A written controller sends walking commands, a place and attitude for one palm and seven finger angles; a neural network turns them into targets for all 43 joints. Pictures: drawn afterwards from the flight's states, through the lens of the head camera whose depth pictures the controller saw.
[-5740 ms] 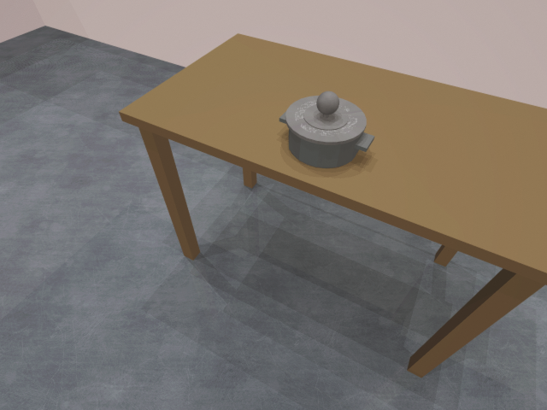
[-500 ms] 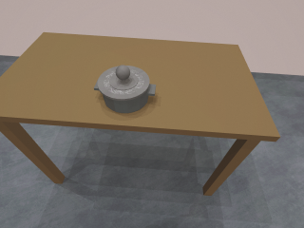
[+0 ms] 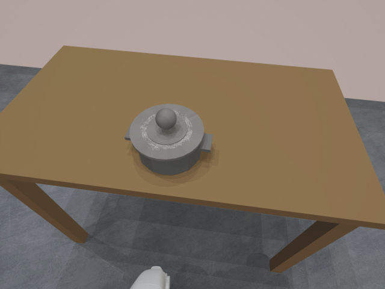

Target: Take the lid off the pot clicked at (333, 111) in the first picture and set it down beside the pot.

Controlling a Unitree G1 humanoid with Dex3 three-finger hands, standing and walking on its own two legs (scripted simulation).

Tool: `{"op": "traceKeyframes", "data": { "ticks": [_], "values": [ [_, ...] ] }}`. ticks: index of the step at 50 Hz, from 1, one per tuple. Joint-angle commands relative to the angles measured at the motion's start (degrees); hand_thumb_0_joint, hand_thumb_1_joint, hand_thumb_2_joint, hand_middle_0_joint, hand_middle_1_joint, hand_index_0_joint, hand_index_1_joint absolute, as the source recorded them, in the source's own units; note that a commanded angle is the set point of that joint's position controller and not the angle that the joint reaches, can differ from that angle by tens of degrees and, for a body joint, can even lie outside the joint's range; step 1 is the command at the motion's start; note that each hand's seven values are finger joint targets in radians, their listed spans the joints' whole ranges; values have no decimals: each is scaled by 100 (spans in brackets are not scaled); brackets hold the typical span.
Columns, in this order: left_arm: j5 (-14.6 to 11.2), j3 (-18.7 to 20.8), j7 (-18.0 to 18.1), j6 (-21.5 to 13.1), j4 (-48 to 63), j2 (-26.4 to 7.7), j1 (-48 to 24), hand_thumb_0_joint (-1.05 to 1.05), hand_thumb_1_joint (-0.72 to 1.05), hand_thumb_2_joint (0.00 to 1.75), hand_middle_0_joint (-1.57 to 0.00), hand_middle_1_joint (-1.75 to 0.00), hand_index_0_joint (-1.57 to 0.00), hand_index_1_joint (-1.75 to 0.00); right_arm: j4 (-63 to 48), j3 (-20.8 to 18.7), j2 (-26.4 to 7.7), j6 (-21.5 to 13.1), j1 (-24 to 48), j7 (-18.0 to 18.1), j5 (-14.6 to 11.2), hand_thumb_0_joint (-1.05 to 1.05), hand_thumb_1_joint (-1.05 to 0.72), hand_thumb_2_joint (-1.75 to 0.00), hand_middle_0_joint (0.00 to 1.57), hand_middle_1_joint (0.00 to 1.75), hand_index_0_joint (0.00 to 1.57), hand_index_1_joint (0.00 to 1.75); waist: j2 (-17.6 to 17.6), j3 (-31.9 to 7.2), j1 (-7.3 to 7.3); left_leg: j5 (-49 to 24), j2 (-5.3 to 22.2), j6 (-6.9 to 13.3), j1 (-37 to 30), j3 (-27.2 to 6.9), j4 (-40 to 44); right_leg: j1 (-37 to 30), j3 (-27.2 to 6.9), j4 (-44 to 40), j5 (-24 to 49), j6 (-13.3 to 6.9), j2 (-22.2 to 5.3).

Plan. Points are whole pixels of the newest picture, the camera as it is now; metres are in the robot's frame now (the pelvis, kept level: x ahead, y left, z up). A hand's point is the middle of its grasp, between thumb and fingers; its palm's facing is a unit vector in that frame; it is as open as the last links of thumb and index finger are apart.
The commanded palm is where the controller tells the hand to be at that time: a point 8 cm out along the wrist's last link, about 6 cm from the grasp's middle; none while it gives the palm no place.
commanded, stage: come to a stop and stand still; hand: left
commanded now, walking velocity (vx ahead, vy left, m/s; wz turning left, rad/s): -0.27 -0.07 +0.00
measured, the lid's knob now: (166, 118) +0.46 +0.11 +0.08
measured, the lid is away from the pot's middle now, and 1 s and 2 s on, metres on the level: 0.00 0.00 0.00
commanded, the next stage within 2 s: look again from close up in 1.44 s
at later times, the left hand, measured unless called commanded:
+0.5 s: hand out of the picture +0.04 +0.25 -0.17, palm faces -0.02 -0.96 -0.29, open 7.4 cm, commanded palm none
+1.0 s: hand out of the picture +0.03 +0.26 -0.19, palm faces -0.03 -0.98 -0.19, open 7.3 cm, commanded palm none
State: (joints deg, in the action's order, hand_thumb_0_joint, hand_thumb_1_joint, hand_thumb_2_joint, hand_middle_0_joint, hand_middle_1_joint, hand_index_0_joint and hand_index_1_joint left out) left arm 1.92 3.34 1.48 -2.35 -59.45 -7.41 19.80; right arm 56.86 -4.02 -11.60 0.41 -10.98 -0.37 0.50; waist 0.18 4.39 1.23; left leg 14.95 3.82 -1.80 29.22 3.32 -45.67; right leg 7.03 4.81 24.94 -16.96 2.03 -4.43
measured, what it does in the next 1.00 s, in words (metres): steps on the spot: left foot, then right foot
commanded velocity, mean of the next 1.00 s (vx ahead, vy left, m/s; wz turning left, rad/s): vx -0.03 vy -0.06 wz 0.00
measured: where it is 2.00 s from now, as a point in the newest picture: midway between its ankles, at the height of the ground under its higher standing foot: outside the picture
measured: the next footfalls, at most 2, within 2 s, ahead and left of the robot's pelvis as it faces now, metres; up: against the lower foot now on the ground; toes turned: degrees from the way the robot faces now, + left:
left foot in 0.08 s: +0.16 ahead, +0.14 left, +0.00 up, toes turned +5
right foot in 0.46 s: +0.02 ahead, -0.07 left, +0.00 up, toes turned -5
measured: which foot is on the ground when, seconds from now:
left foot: up 0.00-0.06, down 0.08-0.50, up 0.52-0.70, down 0.72-1.00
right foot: down 0.00-0.08, up 0.10-0.44, down 0.46-1.00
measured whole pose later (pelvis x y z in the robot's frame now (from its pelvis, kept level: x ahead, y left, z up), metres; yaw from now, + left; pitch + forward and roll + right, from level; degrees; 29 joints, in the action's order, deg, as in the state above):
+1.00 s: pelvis +0.00 +0.09 -0.01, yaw -2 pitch -1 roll -2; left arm 1.0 -0.2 2.9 -0.4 -60.6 -9.5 15.8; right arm 62.3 0.1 -6.2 -0.1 -18.9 1.8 0.9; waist 0.2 0.8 -0.9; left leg 17.2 -1.5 4.0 16.1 2.1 -34.4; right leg 11.6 2.0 29.8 -17.0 1.6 -2.2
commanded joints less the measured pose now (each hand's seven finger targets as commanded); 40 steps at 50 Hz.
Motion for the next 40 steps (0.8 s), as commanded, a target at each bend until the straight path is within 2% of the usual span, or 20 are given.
{"op": "traceKeyframes", "data": {
  "ticks": [1, 2, 3, 4, 5, 6, 7, 13, 17, 21, 23, 24, 25, 28, 32, 34, 36, 37, 38, 40],
  "values": [
    [8, 209, 74, 37, 359, -1167, -56, 0, 90, 90, -20, -30, -20, -30, -242, 67, -17, -130, -313, -6, 7, 0, -90, -90, 20, 30, 20, 30, 957, -206, -119, -749, -340, -28, -1383, 339, 1489, 383, -401, 116, 2795, -657, -913],
    [-2, 170, 86, 86, 360, -1089, -29, 0, 90, 90, -20, -30, -20, -30, -162, 31, -203, -166, -601, 29, 19, 0, -90, -90, 20, 30, 20, 30, 540, -469, -237, -1475, -196, 26, -2134, 202, 1928, 550, -307, 722, 2336, -484, -700],
    [-47, 130, 82, 121, 381, -1012, 120, 0, 90, 90, -20, -30, -20, -30, -142, -72, -640, -206, -869, 59, 22, 0, -90, -90, 20, 30, 20, 30, -224, -1016, -287, -3117, 583, 337, -3135, -568, 1800, 1139, 4, 1471, 1050, -192, -277],
    [-121, 67, 105, 191, 380, -744, 322, 0, 90, 90, -20, -30, -20, -30, -171, -167, -1117, -186, -1067, 105, 35, 0, -90, -90, 20, 30, 20, 30, -1361, -1183, -335, -5007, 1741, 1024, -3244, -1797, 2149, 1602, 18, 2535, -1787, -4, 215],
    [-135, 50, 157, 254, 360, -735, 394, 0, 90, 90, -20, -30, -20, -30, -184, -145, -1133, -88, -1021, 143, 27, 0, -90, -90, 20, 30, 20, 30, -1224, -1191, -389, -4713, 1777, 1299, -2413, -1520, 2522, 1051, -491, 3301, -2297, -131, 301],
    [-128, 38, 166, 278, 367, -663, 392, 0, 90, 90, -20, -30, -20, -30, -270, -75, -961, -83, -629, 168, 59, 0, -90, -90, 20, 30, 20, 30, -1120, -769, -203, -4015, 1710, 1264, -1845, -1394, 2705, 1090, -552, 3564, -2043, -186, 229],
    [-96, 46, 183, 314, 189, -654, 423, 0, 90, 90, -20, -30, -20, -30, -253, 11, -708, -116, -338, 213, 59, 0, -90, -90, 20, 30, 20, 30, -1705, -854, -72, -3491, 1491, 1117, -1686, -1407, 2793, 1147, -706, 3569, -1719, -164, 198],
    [-47, 95, 11, 491, 243, -945, 166, 0, 90, 90, -20, -30, -20, -30, -346, -74, -795, -29, 94, 242, 67, 0, -90, -90, 20, 30, 20, 30, -416, -781, -55, -1059, 1443, 1067, -1376, -1152, 3109, 1522, -803, 3501, -980, -72, 286],
    [-11, 74, -45, 551, 387, -875, 188, 0, 90, 90, -20, -30, -20, -30, -273, -139, -870, 23, 118, 205, 105, 0, -90, -90, 20, 30, 20, 30, -801, -728, -61, 533, 1381, 939, -1282, -1130, 3407, 1332, -624, 2342, -929, -134, 245],
    [-24, 35, -50, 503, 223, -764, 688, 0, 90, 90, -20, -30, -20, -30, -192, -210, -912, 81, 41, 149, 126, 0, -90, -90, 20, 30, 20, 30, -490, -682, 65, 1695, 1166, 616, -658, -1028, 3423, 119, -338, 471, -481, -325, 392],
    [28, 28, -12, 443, 201, -961, 822, 0, 90, 90, -20, -30, -20, -30, -141, -172, -525, 134, -133, 101, 67, 0, -90, -90, 20, 30, 20, 30, 647, -495, 49, 1867, 306, 202, -269, -337, 2370, 14, -952, -877, -660, -560, -25],
    [54, 6, 23, 411, 296, -1195, 529, 0, 90, 90, -20, -30, -20, -30, -177, -113, -260, 196, -245, 115, 30, 0, -90, -90, 20, 30, 20, 30, 1619, -251, -145, 1522, -233, 25, -329, 122, 1288, 826, -2129, -1559, -2035, -993, -805],
    [36, -19, 55, 365, 494, -1324, -150, 0, 90, 90, -20, -30, -20, -30, -158, -101, -240, 205, -223, 90, 48, 0, -90, -90, 20, 30, 20, 30, 1566, 5, -289, 1091, -378, -4, -749, 84, 180, 1808, -2556, -2047, -2597, -1342, -1333],
    [-77, -52, 81, 144, 501, -1112, -694, 0, 90, 90, -20, -30, -20, -30, 188, -32, -138, 130, -591, 47, 64, 0, -90, -90, 20, 30, 20, 30, 718, 14, -460, 615, -225, 81, -464, -197, -518, 1216, -1757, -1621, -684, -1234, -859],
    [-40, -39, 46, 30, 218, -1084, -105, 0, 90, 90, -20, -30, -20, -30, 287, 103, 13, -48, -728, 87, 11, 0, -90, -90, 20, 30, 20, 30, 326, -226, -175, 752, -261, 52, -732, -19, 841, 237, -1499, -805, 1183, -1207, -904],
    [-88, -63, 49, 57, 128, -1036, -183, 0, 90, 90, -20, -30, -20, -30, 429, 173, 55, -75, -993, 130, 2, 0, -90, -90, 20, 30, 20, 30, 604, -201, -237, -35, -244, 71, -1524, -70, 1977, 558, -1240, -518, 1340, -863, -751],
    [-153, -113, 52, 88, 47, -693, -82, 0, 90, 90, -20, -30, -20, -30, 556, 230, -119, -202, -1094, 185, 30, 0, -90, -90, 20, 30, 20, 30, -344, -296, -85, -1864, 246, 302, -1959, -755, 2633, 642, -781, 1, 1442, -410, -147],
    [-110, -176, 334, 35, -151, -839, 251, 0, 90, 90, -20, -30, -20, -30, 105, 276, -362, -197, -675, 177, -6, 0, -90, -90, 20, 30, 20, 30, 315, 415, -17, -1367, 313, 152, -1081, -400, 1197, 712, -826, -267, 2251, -361, -261],
    [-130, -133, 276, 15, -145, -875, 116, 0, 90, 90, -20, -30, -20, -30, 100, 270, -133, -170, -783, 173, -6, 0, -90, -90, 20, 30, 20, 30, 439, 3, -116, -944, 93, 86, -1489, -424, 1366, 775, -1073, -304, 2814, -597, -588],
    [-190, -249, 216, 24, -55, -856, 0, 0, 90, 90, -20, -30, -20, -30, 276, 312, -48, -269, -1133, 220, 29, 0, -90, -90, 20, 30, 20, 30, -453, -583, -186, -1171, 80, 270, -1575, -713, 1680, 332, -837, 227, 1961, -644, -357]
  ]
}}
